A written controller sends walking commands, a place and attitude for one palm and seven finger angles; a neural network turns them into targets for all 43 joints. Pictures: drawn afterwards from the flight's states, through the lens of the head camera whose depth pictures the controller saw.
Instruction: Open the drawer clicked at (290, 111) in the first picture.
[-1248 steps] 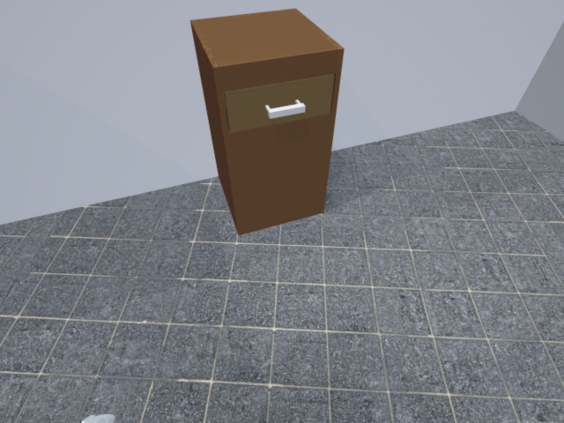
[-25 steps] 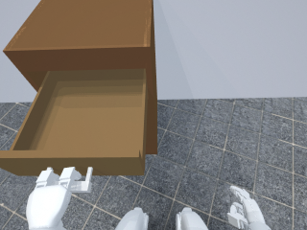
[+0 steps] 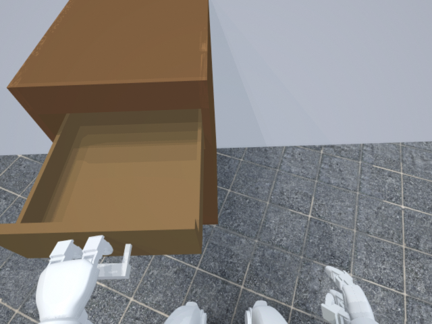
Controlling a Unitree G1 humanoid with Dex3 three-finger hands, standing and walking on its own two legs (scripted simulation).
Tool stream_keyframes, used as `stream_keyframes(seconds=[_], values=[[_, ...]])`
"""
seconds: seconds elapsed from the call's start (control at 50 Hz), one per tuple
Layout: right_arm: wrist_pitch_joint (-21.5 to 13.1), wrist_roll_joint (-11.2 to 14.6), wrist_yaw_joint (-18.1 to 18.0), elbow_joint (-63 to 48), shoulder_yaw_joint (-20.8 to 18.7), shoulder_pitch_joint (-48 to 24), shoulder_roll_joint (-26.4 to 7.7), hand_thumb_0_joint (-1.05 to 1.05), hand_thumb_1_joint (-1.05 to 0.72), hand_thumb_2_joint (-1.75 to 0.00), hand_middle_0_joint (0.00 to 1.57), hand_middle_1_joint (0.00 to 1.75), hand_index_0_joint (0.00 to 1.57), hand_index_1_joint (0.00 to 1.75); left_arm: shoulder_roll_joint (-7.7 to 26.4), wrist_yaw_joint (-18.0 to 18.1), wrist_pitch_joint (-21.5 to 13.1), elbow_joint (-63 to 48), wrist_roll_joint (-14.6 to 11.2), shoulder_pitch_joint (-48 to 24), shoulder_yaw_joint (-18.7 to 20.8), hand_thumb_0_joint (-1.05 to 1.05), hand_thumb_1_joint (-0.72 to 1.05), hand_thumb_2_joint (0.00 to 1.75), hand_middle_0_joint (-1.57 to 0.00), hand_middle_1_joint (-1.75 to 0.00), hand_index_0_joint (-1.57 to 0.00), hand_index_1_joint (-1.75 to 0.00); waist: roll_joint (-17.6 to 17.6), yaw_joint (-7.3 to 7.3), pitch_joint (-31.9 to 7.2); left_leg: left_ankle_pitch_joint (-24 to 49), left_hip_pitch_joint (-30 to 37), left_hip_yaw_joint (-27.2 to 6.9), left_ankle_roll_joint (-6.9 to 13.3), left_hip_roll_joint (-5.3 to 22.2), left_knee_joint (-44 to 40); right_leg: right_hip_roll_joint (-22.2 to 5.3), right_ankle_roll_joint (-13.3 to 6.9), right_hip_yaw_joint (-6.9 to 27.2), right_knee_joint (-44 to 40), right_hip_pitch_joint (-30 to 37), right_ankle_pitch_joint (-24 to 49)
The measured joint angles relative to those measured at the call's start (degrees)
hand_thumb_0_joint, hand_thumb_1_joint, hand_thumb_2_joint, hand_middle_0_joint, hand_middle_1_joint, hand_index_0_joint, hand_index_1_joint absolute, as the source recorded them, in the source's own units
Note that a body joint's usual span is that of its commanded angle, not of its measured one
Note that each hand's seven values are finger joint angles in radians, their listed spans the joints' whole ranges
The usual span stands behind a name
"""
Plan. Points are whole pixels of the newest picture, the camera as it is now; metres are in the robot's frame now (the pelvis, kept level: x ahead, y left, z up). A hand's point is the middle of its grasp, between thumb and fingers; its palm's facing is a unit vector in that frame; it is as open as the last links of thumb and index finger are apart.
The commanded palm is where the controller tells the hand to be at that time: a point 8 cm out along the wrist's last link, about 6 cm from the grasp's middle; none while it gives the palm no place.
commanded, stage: lift the hand off the handle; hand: left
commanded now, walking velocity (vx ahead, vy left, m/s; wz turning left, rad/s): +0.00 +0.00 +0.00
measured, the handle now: (97, 260) +0.24 +0.25 -0.05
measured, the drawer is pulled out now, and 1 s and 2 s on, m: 0.30 0.30 0.30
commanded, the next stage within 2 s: draw the hand back to the body in 1.88 s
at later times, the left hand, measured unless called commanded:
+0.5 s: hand (72, 283) +0.19 +0.26 +0.01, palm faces -0.03 -0.10 -0.99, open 13.8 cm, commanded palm +0.17 +0.25 +0.06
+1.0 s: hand (70, 276) +0.19 +0.24 +0.04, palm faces +0.02 -0.12 -0.99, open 13.8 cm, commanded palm +0.17 +0.25 +0.10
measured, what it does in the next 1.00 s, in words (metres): stands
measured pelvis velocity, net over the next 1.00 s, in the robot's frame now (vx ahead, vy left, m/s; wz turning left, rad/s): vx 0.03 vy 0.02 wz -0.01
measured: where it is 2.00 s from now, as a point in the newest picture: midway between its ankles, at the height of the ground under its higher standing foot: outside the picture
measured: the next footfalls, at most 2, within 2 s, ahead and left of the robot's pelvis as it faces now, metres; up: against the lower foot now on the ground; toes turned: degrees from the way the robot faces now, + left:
none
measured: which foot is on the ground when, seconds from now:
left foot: down 0.00-1.00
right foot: down 0.00-1.00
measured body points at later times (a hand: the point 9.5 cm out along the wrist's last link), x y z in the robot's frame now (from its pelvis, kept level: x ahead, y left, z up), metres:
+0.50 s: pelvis +0.02 +0.01 +0.02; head +0.06 -0.01 +0.47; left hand +0.18 +0.26 +0.06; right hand +0.22 -0.21 -0.07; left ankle +0.00 +0.11 -0.65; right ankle +0.03 -0.08 -0.65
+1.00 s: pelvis +0.03 +0.02 +0.04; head +0.05 -0.01 +0.49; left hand +0.19 +0.25 +0.10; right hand +0.23 -0.20 -0.05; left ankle +0.00 +0.11 -0.65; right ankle +0.03 -0.08 -0.65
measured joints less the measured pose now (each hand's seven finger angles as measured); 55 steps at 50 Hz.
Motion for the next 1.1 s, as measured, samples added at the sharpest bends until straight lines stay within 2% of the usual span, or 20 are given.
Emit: stream_keyframes(seconds=[0.34, 0.56, 0.76, 1.1], values=[[0.57, 0.0, 1.64, -1.77, 0.04, 0.54, 0.08, 0.02, -0.91, -0.9, 0.2, 0.29, 0.2, 0.3, -0.59, -1.73, 1.86, -5.85, -1.08, 4.58, -0.84, 0.0, -0.49, 0.3, -0.32, -1.2, -0.35, -1.21, 0.61, 0.86, 0.51, 0.84, 6.97, 0.51, 0.86, -0.4, -5.21, -0.28, 0.88, 0.97, -5.09, 6.96, 0.76], [0.98, 0.15, 2.64, -3.14, 0.54, 1.04, 0.4, 0.01, -0.91, -0.9, 0.2, 0.29, 0.21, 0.3, -0.93, -3.26, 2.27, -9.27, -0.85, 6.4, -2.13, 0.0, -0.49, 0.3, -0.32, -1.2, -0.33, -1.21, 0.69, 1.8, 0.93, 1.39, 10.59, 0.81, 1.29, -0.7, -7.98, -0.53, 1.34, 1.5, -7.66, 10.51, 1.19], [1.09, 0.29, 3.61, -3.78, 0.38, 1.62, 0.27, 0.02, -0.91, -0.9, 0.2, 0.29, 0.2, 0.3, -0.85, -3.98, 2.71, -13.66, -1.07, 9.66, -2.92, 0.0, -0.49, 0.3, -0.32, -1.2, -0.32, -1.21, 1.03, 2.07, 1.07, 1.67, 13.73, 1.12, 1.46, -0.74, -10.02, -0.54, 1.55, 1.97, -9.54, 13.52, 1.47], [1.01, 1.26, 3.62, -3.65, 0.8, 1.74, 0.36, 0.02, -0.91, -0.9, 0.2, 0.29, 0.2, 0.3, -0.56, -6.58, 5.41, -16.05, -2.0, 8.59, -3.79, 0.0, -0.49, 0.3, -0.32, -1.2, -0.32, -1.2, 1.39, 2.59, 2.39, 3.36, 19.1, 1.17, 1.05, -0.78, -14.38, -0.57, 1.19, 2.29, -12.99, 18.48, 2.7]])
